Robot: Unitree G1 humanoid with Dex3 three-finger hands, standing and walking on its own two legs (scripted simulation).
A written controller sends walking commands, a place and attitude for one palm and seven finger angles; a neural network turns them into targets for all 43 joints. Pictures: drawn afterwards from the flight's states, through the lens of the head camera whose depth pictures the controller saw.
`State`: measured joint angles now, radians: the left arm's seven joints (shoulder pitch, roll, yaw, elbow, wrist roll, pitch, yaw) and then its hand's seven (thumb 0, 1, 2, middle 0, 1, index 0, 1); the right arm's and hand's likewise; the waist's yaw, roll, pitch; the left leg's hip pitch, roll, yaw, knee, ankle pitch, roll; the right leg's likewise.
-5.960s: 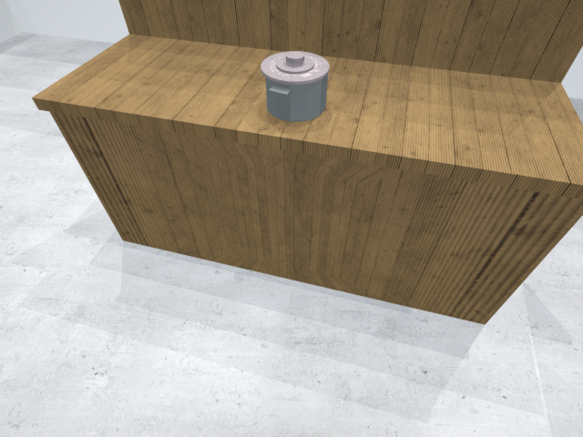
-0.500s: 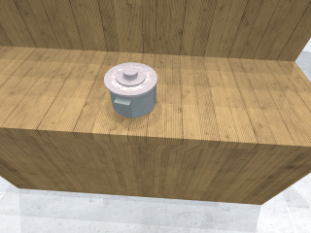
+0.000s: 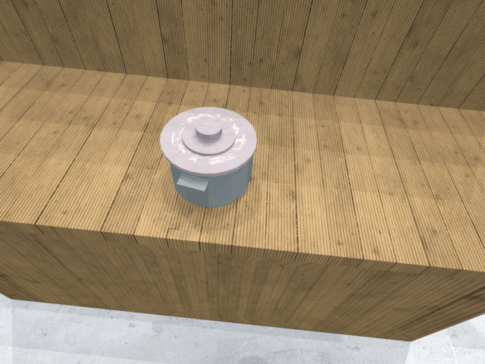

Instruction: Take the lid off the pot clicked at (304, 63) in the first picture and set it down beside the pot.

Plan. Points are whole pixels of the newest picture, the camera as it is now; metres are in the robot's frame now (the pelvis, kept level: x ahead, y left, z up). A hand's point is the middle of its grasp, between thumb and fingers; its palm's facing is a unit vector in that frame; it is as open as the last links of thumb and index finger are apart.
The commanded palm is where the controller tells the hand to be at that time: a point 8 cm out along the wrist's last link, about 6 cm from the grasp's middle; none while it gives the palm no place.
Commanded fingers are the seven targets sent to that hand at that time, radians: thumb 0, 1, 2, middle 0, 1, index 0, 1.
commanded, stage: come to a stop and stand still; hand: left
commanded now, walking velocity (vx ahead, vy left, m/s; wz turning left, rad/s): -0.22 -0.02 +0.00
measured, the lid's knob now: (208, 128) +0.49 +0.10 +0.10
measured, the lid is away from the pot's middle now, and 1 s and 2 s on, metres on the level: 0.00 0.00 0.00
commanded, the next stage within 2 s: look again from close up in 0.86 s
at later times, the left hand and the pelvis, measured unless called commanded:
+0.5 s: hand out of the picture +0.06 +0.16 -0.16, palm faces +0.02 -0.97 -0.22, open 7.3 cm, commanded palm none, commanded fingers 0.00 0.90 0.90 -0.20 -0.30 -0.20 -0.30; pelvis +0.02 -0.03 +0.02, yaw +1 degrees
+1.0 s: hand out of the picture -0.02 +0.13 -0.16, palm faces +0.05 -0.98 -0.17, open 7.4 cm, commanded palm none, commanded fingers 0.00 0.90 0.90 -0.20 -0.30 -0.20 -0.30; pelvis +0.01 -0.03 +0.02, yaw +2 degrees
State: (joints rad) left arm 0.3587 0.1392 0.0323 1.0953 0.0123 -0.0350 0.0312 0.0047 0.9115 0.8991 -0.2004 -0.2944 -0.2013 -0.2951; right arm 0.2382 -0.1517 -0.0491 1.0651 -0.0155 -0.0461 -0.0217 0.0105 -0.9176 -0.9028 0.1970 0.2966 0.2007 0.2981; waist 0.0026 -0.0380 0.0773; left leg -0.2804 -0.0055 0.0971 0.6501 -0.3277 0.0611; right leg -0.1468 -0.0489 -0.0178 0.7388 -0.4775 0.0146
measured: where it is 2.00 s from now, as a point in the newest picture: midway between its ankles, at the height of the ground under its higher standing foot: outside the picture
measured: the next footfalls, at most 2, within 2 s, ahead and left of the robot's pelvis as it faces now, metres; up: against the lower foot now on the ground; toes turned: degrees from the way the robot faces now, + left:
right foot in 0.22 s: +0.10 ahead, -0.16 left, +0.00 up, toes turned +0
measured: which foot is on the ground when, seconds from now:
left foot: down 0.00-1.00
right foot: up 0.00-0.20, down 0.22-1.00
